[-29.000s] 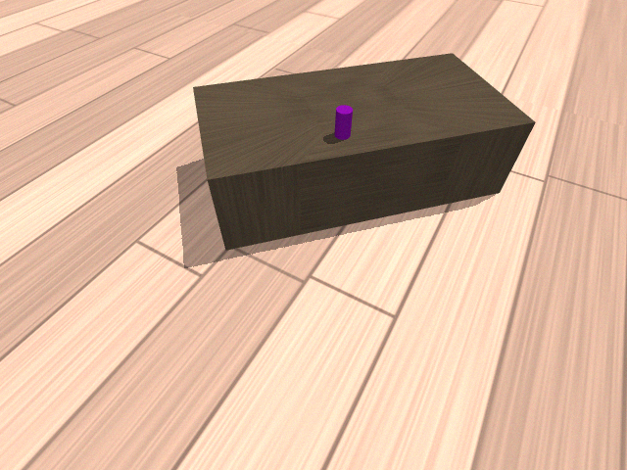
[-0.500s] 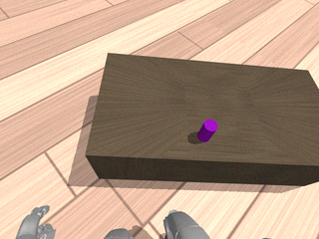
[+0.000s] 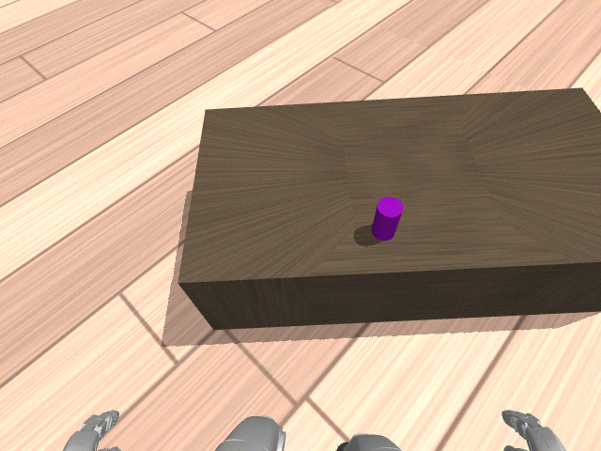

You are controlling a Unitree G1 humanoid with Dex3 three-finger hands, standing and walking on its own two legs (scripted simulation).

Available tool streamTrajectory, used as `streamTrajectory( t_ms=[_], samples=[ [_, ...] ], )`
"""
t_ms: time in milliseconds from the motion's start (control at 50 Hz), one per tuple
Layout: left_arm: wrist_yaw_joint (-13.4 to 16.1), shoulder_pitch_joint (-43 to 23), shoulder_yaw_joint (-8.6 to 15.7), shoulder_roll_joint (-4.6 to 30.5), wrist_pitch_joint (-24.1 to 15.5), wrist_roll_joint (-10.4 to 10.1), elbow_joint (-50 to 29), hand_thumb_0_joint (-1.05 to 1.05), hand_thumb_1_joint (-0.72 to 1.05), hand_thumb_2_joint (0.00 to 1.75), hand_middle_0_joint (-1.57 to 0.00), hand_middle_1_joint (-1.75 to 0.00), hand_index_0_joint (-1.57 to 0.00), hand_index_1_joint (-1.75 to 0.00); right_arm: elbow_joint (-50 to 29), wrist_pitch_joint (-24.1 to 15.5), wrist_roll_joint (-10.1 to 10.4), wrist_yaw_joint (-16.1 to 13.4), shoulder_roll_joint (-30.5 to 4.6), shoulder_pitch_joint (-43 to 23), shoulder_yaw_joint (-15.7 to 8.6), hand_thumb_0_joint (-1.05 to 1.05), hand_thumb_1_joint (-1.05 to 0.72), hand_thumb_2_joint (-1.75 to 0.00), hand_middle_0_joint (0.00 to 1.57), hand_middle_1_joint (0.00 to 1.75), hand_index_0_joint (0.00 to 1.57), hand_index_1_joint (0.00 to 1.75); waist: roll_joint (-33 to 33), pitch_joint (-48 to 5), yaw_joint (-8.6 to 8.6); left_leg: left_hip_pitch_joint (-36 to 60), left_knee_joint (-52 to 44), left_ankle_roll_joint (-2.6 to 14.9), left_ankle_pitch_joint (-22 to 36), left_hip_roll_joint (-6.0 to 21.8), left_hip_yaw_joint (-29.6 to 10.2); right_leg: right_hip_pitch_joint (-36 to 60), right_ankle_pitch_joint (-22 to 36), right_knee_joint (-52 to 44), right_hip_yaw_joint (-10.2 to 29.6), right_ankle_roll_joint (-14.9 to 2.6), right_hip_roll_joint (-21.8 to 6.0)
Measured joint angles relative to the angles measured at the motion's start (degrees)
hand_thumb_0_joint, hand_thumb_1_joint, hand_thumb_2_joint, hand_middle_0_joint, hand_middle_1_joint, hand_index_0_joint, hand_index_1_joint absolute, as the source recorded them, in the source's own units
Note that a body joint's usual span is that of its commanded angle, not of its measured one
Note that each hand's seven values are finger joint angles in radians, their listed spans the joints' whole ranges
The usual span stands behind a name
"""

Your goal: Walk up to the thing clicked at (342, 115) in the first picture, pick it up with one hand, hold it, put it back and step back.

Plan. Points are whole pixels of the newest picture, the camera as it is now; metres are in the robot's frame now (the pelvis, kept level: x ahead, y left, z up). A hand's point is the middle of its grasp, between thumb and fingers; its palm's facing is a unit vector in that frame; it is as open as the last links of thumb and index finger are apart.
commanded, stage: step back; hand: right
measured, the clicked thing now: (386, 219) +0.64 -0.21 -0.32
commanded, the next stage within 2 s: none
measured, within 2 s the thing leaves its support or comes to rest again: neither
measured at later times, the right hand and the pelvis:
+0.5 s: hand out of the picture +0.00 -0.27 -0.13, palm faces -0.06 +0.90 -0.44, open 7.4 cm; pelvis -0.14 -0.01 -0.01, yaw -1 degrees
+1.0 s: hand out of the picture -0.21 -0.29 -0.17, palm faces -0.14 +0.91 -0.39, open 7.4 cm; pelvis -0.29 -0.04 -0.02, yaw +4 degrees
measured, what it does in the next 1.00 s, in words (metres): walks backwards: left foot, then right foot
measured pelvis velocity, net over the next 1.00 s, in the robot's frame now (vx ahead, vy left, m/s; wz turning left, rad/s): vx -0.29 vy -0.04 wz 0.07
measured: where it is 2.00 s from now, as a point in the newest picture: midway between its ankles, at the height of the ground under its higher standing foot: outside the picture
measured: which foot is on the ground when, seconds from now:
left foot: up 0.00-0.16, down 0.18-0.60, up 0.62-0.92, down 0.94-1.00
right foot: down 0.00-0.20, up 0.22-0.54, down 0.56-0.98, up 1.00-1.00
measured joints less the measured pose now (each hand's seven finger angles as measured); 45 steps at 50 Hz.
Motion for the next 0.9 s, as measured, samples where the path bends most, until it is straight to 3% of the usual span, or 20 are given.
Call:
streamTrajectory(
  t_ms=[80,160,180,220,280,320,380,440,500,560,580,600,620,660,700,740,800,900],
  samples=[
    [0.4,-1.5,-0.2,-0.1,-0.2,0.3,-2.5,0.0,0.91,0.9,-0.21,-0.3,-0.21,-0.3,-0.2,-0.4,-0.3,-0.4,-1.1,0.9,-0.1,0.0,-0.9,-0.89,0.2,0.3,0.2,0.3,0.7,0.8,-0.09,3.3,-8.0,-0.93,0.2,2.2,1.0,-2.1,1.4,0.4,-1.6,0.3,-0.1],
    [0.4,-2.8,-0.3,0.9,0.4,0.0,-4.2,0.0,0.9,0.9,-0.21,-0.3,-0.21,-0.3,-0.1,-1.0,-1.1,-0.1,-0.8,1.8,-0.3,0.0,-0.9,-0.89,0.2,0.3,0.2,0.3,-0.3,1.7,-0.7,8.6,-24.5,-0.18,5.0,5.1,4.6,-4.8,0.7,4.7,-3.8,1.05,-1.1],
    [0.2,-3.1,-0.3,1.5,0.6,-0.2,-4.2,0.0,0.9,0.9,-0.21,-0.3,-0.21,-0.3,0.2,-1.2,-1.4,0.0,-0.2,1.7,-0.5,0.0,-0.9,-0.89,0.2,0.3,0.2,0.3,-1.5,2.3,-0.69,9.6,-27.3,0.24,9.2,4.7,5.3,-5.5,0.3,6.4,-3.7,1.4,-1.8],
    [0.1,-3.1,0.2,2.6,1.5,-0.5,-3.3,0.0,0.91,0.9,-0.21,-0.3,-0.21,-0.3,0.5,-1.2,-2.2,0.4,1.4,1.5,-0.4,0.0,-0.9,-0.89,0.2,0.3,0.2,0.3,-5.1,3.0,0.3,10.2,-27.8,0.96,10.6,3.1,7.3,-6.5,-1.3,8.9,-0.9,1.24,-2.6],
    [0.2,-1.9,0.6,2.4,2.6,-0.5,-0.9,0.0,0.91,0.9,-0.21,-0.3,-0.21,-0.3,0.1,-1.4,-2.8,1.3,1.9,2.5,0.2,0.0,-0.9,-0.89,0.2,0.3,0.2,0.3,-3.8,1.4,-1.16,8.8,-27.6,1.62,11.4,5.1,5.6,-9.0,-13.9,22.3,2.7,1.06,3.3],
    [0.0,-0.5,0.9,2.6,2.6,-0.7,-0.3,0.0,0.91,0.9,-0.21,-0.3,-0.21,-0.3,0.1,-1.2,-3.1,1.2,2.3,2.7,0.4,0.0,-0.9,-0.89,0.2,0.3,0.21,0.31,-3.3,0.2,-1.0,8.5,-29.9,1.54,13.4,6.5,5.3,-10.1,-14.9,31.0,4.3,0.98,5.9],
    [-0.3,1.6,1.5,3.4,2.1,-0.9,0.0,0.0,0.91,0.9,-0.21,-0.3,-0.21,-0.3,-0.6,-1.3,-2.8,1.0,2.6,2.0,0.2,0.0,-0.9,-0.89,0.21,0.3,0.21,0.31,-3.7,-0.6,0.1,7.6,-32.8,1.05,16.2,7.8,6.3,-9.3,-13.2,36.3,6.0,1.71,6.5],
    [-0.3,3.0,1.9,4.1,2.0,-0.6,0.7,0.0,0.91,0.9,-0.21,-0.3,-0.21,-0.3,-2.0,-1.7,-2.5,0.7,2.3,0.7,-0.1,0.0,-0.9,-0.89,0.21,0.3,0.21,0.31,-3.9,0.0,0.59,6.0,-33.2,0.8,17.9,8.5,7.0,-5.8,-13.3,32.7,6.4,3.29,5.1],
    [-0.3,4.0,1.8,4.3,1.8,-0.5,1.4,0.0,0.91,0.9,-0.21,-0.3,-0.21,-0.3,-3.6,-1.7,-2.4,0.6,1.7,-1.0,-0.3,0.0,-0.9,-0.89,0.21,0.3,0.21,0.31,-3.6,1.1,1.0,3.9,-31.7,0.46,18.7,9.4,8.1,-1.6,-14.2,23.0,4.7,4.02,2.4],
    [-0.4,4.7,1.4,3.9,1.1,-0.4,2.3,0.0,0.91,0.9,-0.21,-0.3,-0.21,-0.3,-4.6,-1.0,-2.3,0.8,0.5,-2.6,-0.4,0.0,-0.9,-0.89,0.2,0.3,0.21,0.31,-2.5,1.5,1.3,1.0,-28.2,-0.66,18.6,10.4,9.0,3.8,-9.7,7.7,1.7,3.33,-0.1],
    [-0.4,4.2,1.4,2.9,0.8,-0.2,3.2,0.0,0.91,0.9,-0.21,-0.3,-0.21,-0.3,-4.5,-0.6,-2.1,0.8,-0.3,-3.2,-0.7,0.0,-0.9,-0.89,0.2,0.3,0.21,0.31,-0.3,2.2,0.93,0.3,-26.6,-1.0,18.5,11.6,8.0,4.9,-8.9,5.5,0.5,2.69,0.9],
    [-0.5,3.8,1.1,1.6,0.7,0.1,3.9,0.0,0.91,0.9,-0.21,-0.3,-0.2,-0.3,-4.0,-0.1,-1.8,0.7,-1.2,-3.4,-1.0,0.0,-0.9,-0.89,0.2,0.3,0.21,0.31,2.5,2.8,-0.03,-0.3,-25.6,-0.22,18.6,12.5,6.0,5.6,-8.1,4.8,-1.3,2.14,2.3],
    [-0.8,4.0,0.7,0.8,0.6,0.4,3.9,0.0,0.91,0.9,-0.21,-0.3,-0.21,-0.3,-3.5,0.4,-1.5,0.5,-1.5,-3.0,-1.3,0.0,-0.9,-0.89,0.2,0.3,0.21,0.31,3.8,2.3,-0.73,-1.3,-24.1,0.34,14.8,11.5,3.7,5.3,-7.7,5.0,-2.4,1.76,2.5],
    [-1.2,5.2,0.2,0.5,0.6,0.8,3.2,0.0,0.91,0.9,-0.21,-0.3,-0.21,-0.3,-2.1,1.2,-1.1,0.1,-0.8,-1.6,-1.4,0.0,-0.9,-0.89,0.2,0.3,0.2,0.3,2.0,0.3,0.72,-3.3,-15.4,0.29,4.7,6.6,2.0,3.3,-7.3,6.2,-1.0,1.09,0.6],
    [-1.0,6.0,0.0,0.2,0.6,0.8,2.8,0.0,0.91,0.9,-0.21,-0.3,-0.21,-0.3,-1.1,1.3,-0.8,0.3,-0.6,-0.4,-1.1,0.0,-0.9,-0.89,0.2,0.3,0.2,0.3,0.4,-0.9,1.71,-4.2,-6.4,0.44,2.2,2.6,1.0,2.4,-5.5,4.9,0.7,0.94,-1.1],
    [-0.8,5.6,0.1,-0.1,0.8,0.7,2.6,0.0,0.91,0.9,-0.21,-0.3,-0.21,-0.3,-1.0,0.9,-0.5,0.2,-0.9,1.0,-0.9,0.0,-0.9,-0.89,0.2,0.3,0.2,0.3,0.4,-1.8,0.92,-4.3,-1.2,0.46,2.9,0.4,0.0,1.6,-3.5,2.9,0.3,1.14,-2.0],
    [-0.3,3.8,0.3,0.2,0.6,1.0,1.0,0.0,0.9,0.9,-0.21,-0.3,-0.21,-0.3,-0.6,0.3,-0.6,-0.2,-1.1,2.8,-0.7,0.0,-0.9,-0.89,0.2,0.3,0.2,0.3,0.9,-1.5,0.18,-1.6,-1.3,-0.25,2.7,0.3,0.1,-0.5,-1.5,2.1,-0.9,1.02,-2.0],
    [0.9,-0.7,0.6,1.6,0.1,0.6,-2.7,0.0,0.9,0.9,-0.21,-0.3,-0.21,-0.3,0.4,0.1,-1.4,-0.2,-0.2,4.3,-0.5,0.0,-0.9,-0.89,0.2,0.3,0.2,0.3,0.8,1.0,-0.83,6.0,-16.7,-0.47,1.1,3.6,3.9,-4.2,-0.2,4.7,-4.4,0.95,-2.2]
  ],
)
